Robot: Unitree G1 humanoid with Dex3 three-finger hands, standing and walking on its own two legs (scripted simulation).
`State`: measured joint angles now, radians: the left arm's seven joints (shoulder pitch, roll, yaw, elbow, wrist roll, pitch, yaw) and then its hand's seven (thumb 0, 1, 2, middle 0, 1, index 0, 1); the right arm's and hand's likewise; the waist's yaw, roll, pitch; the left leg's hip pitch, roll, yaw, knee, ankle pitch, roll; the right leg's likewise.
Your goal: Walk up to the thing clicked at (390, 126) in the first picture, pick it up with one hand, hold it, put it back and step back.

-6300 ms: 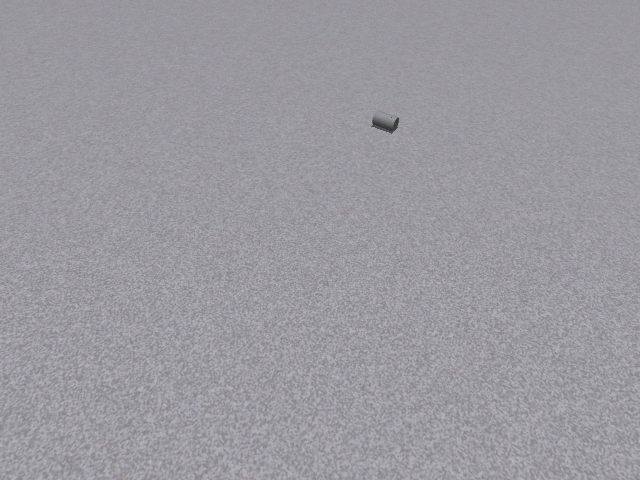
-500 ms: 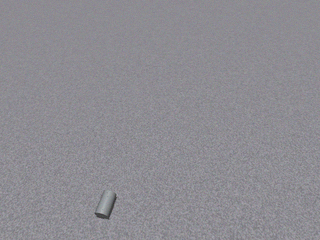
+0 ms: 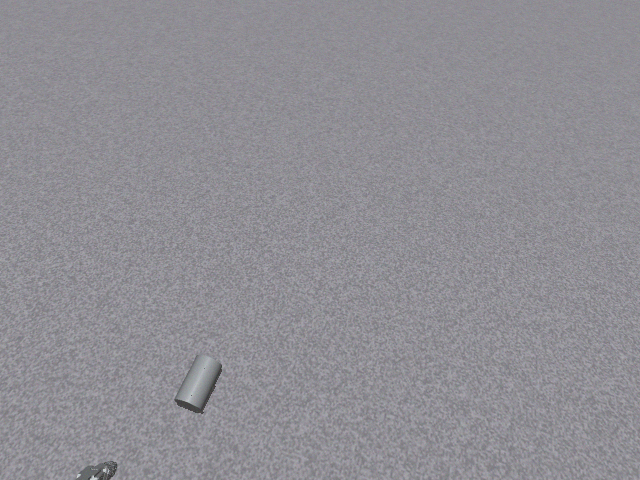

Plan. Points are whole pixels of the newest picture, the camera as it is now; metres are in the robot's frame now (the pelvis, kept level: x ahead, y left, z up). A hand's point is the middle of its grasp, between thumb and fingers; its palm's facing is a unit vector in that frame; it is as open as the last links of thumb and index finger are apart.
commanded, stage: walk up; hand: left
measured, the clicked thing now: (198, 382) +0.46 +0.33 -0.72
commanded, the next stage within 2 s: stand in 1.26 s
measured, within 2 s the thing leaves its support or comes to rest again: neither
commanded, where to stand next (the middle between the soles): +0.07 +0.04 m, yaw +0 degrees
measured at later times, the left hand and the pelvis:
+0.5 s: hand out of the picture +0.06 +0.28 -0.13, palm faces +0.04 -0.93 -0.36, open 7.4 cm; pelvis -0.01 +0.02 +0.02, yaw +1 degrees
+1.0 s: hand out of the picture +0.08 +0.27 -0.14, palm faces +0.05 -0.94 -0.33, open 7.4 cm; pelvis +0.00 +0.02 +0.02, yaw +2 degrees
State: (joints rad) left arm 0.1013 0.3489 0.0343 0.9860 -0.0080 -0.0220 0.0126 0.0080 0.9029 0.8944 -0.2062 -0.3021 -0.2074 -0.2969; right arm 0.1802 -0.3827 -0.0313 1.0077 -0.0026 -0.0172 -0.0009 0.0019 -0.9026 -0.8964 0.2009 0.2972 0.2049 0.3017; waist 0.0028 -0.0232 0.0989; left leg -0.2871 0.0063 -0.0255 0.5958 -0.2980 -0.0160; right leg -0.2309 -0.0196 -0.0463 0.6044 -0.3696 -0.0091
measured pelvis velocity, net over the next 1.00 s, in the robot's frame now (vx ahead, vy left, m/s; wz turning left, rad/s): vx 0.00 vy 0.02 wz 0.04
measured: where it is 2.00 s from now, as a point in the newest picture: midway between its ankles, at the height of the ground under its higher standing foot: outside the picture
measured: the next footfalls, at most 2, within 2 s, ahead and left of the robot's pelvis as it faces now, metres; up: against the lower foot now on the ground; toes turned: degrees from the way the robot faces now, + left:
none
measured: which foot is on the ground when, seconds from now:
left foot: down 0.00-1.00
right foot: down 0.00-1.00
